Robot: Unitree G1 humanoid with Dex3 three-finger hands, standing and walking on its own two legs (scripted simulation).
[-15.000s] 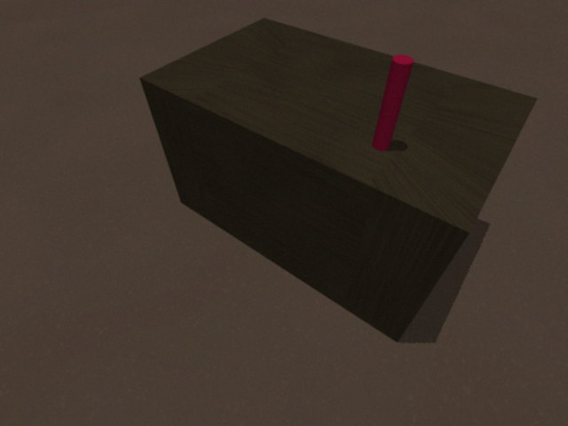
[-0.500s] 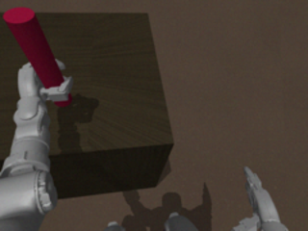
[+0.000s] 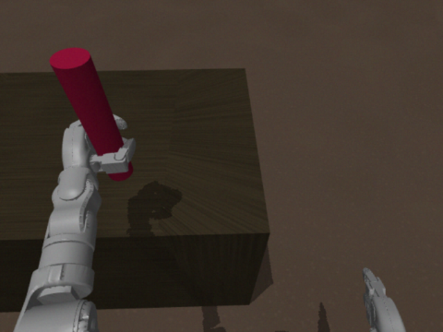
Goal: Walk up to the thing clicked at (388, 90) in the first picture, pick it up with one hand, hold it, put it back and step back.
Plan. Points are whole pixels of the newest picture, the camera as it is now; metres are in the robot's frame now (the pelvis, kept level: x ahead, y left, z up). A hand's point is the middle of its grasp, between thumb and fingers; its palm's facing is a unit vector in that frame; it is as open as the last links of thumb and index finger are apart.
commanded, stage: lift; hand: left
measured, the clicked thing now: (101, 127) +0.42 +0.19 +0.18
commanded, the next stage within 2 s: hold in 0.72 s
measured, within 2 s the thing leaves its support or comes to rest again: neither
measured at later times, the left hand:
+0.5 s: hand (103, 161) +0.34 +0.17 +0.18, palm faces +0.15 -0.99 -0.04, open 6.5 cm
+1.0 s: hand (94, 164) +0.32 +0.17 +0.20, palm faces +0.14 -0.99 -0.01, open 6.5 cm
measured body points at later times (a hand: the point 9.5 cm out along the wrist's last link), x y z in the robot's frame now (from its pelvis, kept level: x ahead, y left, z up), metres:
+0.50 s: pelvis -0.02 -0.01 +0.01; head -0.03 -0.02 +0.46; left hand +0.33 +0.22 +0.18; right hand +0.14 -0.26 -0.06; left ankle -0.01 +0.12 -0.70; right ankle -0.01 -0.14 -0.70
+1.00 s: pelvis -0.02 -0.01 +0.02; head -0.04 -0.03 +0.47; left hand +0.31 +0.22 +0.20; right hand +0.15 -0.26 -0.05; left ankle -0.01 +0.12 -0.70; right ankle -0.01 -0.14 -0.70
